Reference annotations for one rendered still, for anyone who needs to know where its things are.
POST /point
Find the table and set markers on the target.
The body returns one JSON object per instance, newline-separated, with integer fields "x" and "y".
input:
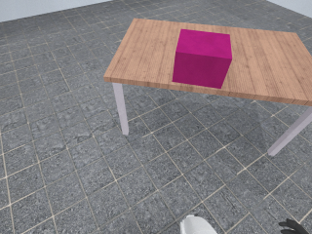
{"x": 266, "y": 65}

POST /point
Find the right robot thigh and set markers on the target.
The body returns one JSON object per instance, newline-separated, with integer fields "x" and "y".
{"x": 195, "y": 225}

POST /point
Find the right robot hand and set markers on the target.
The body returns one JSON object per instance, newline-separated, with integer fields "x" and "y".
{"x": 297, "y": 228}

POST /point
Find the carton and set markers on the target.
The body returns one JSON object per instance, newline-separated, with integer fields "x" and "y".
{"x": 202, "y": 58}

